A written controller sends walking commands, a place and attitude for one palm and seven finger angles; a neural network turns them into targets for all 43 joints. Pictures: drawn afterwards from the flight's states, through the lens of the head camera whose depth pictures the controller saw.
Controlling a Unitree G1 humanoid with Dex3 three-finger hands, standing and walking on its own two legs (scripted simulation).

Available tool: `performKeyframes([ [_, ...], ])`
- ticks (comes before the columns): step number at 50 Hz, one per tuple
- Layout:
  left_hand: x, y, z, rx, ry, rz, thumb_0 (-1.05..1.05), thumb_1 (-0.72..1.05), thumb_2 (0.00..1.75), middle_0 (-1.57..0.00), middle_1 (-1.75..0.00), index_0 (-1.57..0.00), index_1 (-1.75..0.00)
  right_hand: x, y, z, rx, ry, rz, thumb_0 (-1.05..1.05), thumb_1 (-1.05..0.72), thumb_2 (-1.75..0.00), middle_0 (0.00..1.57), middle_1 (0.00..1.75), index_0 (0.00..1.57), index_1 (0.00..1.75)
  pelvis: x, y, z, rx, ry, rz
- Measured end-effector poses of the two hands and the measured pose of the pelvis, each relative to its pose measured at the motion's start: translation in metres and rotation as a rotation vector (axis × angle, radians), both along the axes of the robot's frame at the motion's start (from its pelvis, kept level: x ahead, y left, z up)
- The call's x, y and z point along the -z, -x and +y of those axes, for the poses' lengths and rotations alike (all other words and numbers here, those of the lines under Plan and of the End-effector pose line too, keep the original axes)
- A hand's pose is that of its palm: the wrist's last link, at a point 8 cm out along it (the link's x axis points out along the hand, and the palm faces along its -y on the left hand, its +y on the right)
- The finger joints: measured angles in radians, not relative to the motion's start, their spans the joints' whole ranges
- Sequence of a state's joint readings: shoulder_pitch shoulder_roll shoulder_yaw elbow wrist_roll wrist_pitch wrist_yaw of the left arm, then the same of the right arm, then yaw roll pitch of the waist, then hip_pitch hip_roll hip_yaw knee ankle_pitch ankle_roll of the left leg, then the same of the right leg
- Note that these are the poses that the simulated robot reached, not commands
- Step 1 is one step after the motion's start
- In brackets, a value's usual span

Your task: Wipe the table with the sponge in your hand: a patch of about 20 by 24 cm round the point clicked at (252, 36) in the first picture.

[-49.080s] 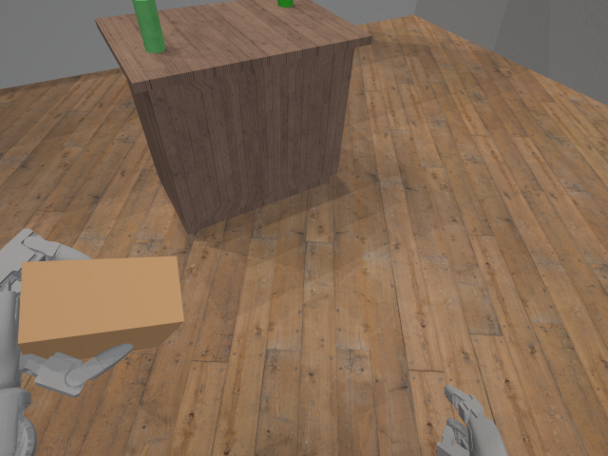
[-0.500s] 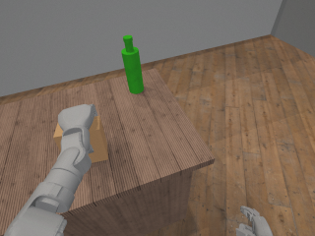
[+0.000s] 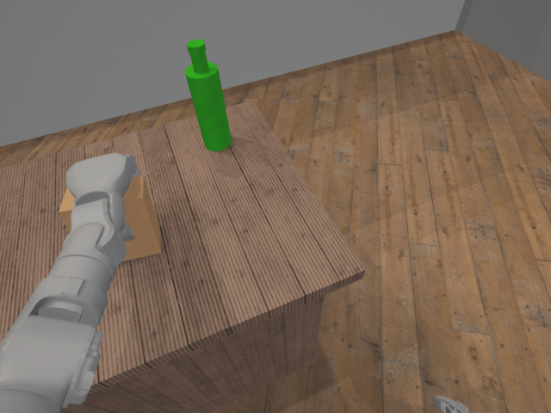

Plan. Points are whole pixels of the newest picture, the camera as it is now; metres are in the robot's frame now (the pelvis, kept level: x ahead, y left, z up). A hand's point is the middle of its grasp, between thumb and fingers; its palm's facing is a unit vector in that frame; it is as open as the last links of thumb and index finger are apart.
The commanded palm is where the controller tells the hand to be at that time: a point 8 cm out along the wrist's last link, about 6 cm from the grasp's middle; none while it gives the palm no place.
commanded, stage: wipe forward along the middle lane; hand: left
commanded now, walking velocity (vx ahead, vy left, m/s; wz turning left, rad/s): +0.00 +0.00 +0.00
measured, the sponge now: (119, 230) +0.40 +0.28 +0.02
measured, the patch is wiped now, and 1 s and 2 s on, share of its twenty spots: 0.95 0.95 0.95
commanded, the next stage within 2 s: slide back across to the first lane in 0.16 s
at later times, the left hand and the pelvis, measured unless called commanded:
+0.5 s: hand (98, 189) +0.44 +0.31 +0.08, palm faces -0.04 -0.05 -1.00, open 10.7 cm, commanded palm +0.41 +0.32 +0.13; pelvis +0.01 +0.03 +0.00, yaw -1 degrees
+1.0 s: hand (66, 198) +0.42 +0.36 +0.08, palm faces -0.03 -0.07 -1.00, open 10.7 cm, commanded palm +0.38 +0.37 +0.12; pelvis +0.04 +0.06 +0.00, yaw +0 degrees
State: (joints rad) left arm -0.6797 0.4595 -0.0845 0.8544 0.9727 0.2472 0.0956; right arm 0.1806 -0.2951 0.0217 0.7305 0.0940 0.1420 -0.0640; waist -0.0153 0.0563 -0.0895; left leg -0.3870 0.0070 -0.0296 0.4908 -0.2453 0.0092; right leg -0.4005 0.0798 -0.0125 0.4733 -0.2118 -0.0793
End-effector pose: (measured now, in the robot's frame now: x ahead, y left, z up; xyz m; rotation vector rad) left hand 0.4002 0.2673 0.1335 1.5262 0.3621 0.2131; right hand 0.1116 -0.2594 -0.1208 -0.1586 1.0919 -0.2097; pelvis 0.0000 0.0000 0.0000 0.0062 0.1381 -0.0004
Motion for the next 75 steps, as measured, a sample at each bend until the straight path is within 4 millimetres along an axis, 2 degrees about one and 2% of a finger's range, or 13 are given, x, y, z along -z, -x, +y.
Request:
performKeyframes([
  [7, -0.002, -0.014, 0.007, 0.007, -0.025, 0.001, 0.03, -0.59, 1.04, -0.68, -1.3, -0.73, -1.26, -0.001, 0.001, 0.002, 0.014, 0.009, 0.011, 0.01, -0.91, -0.9, 0.2, 0.3, 0.2, 0.3, 0.0, -0.003, 0.006, 0.004, 0.006, 0.023],
  [17, 0.001, -0.022, 0.018, 0.014, 0.006, -0.007, 0.03, -0.59, 1.04, -0.68, -1.3, -0.73, -1.26, -0.003, 0.006, 0.015, 0.024, 0.015, 0.033, 0.01, -0.91, -0.9, 0.2, 0.3, 0.2, 0.3, 0.0, -0.005, 0.02, 0.006, 0.012, 0.033],
  [27, -0.005, -0.021, 0.045, -0.013, 0.005, -0.047, 0.04, -0.58, 1.04, -0.66, -1.32, -0.71, -1.28, -0.008, 0.005, 0.033, 0.033, 0.011, 0.032, 0.01, -0.91, -0.9, 0.2, 0.3, 0.2, 0.3, -0.003, -0.01, 0.037, 0.015, 0.018, 0.017],
  [36, -0.005, -0.013, 0.074, -0.031, 0.019, -0.03, 0.03, -0.57, 1.04, -0.65, -1.33, -0.7, -1.3, -0.014, -0.018, 0.051, 0.002, 0.009, 0.0, 0.01, -0.91, -0.9, 0.2, 0.3, 0.2, 0.3, -0.004, -0.02, 0.051, 0.004, 0.024, -0.004],
  [44, -0.001, -0.012, 0.083, 0.0, 0.025, -0.026, 0.03, -0.57, 1.04, -0.65, -1.33, -0.7, -1.3, -0.018, -0.051, 0.068, -0.054, 0.004, -0.037, 0.01, -0.91, -0.9, 0.2, 0.3, 0.2, 0.3, -0.004, -0.029, 0.059, -0.007, 0.027, -0.003],
  [51, 0.0, -0.003, 0.091, -0.007, 0.032, -0.068, 0.03, -0.57, 1.04, -0.65, -1.33, -0.69, -1.3, -0.021, -0.074, 0.077, -0.089, -0.017, -0.075, 0.01, -0.91, -0.9, 0.2, 0.3, 0.2, 0.3, -0.004, -0.036, 0.062, -0.002, 0.03, -0.001],
  [58, -0.001, 0.015, 0.098, -0.061, 0.024, -0.083, 0.03, -0.56, 1.04, -0.64, -1.34, -0.68, -1.31, -0.023, -0.086, 0.079, -0.118, -0.035, -0.096, 0.01, -0.91, -0.9, 0.2, 0.3, 0.2, 0.3, -0.005, -0.037, 0.06, -0.013, 0.031, -0.012],
  [66, 0.001, 0.032, 0.094, -0.074, 0.017, -0.071, 0.02, -0.54, 1.03, -0.61, -1.36, -0.65, -1.34, -0.027, -0.09, 0.076, -0.139, -0.027, -0.117, 0.01, -0.91, -0.9, 0.2, 0.3, 0.2, 0.3, -0.004, -0.033, 0.055, -0.024, 0.03, -0.031],
  [75, 0.003, 0.046, 0.085, -0.063, 0.012, -0.072, 0.01, -0.53, 1.03, -0.6, -1.37, -0.64, -1.35, -0.027, -0.085, 0.073, -0.14, -0.033, -0.132, 0.01, -0.91, -0.9, 0.2, 0.3, 0.2, 0.3, -0.004, -0.027, 0.051, -0.021, 0.028, -0.044],
])
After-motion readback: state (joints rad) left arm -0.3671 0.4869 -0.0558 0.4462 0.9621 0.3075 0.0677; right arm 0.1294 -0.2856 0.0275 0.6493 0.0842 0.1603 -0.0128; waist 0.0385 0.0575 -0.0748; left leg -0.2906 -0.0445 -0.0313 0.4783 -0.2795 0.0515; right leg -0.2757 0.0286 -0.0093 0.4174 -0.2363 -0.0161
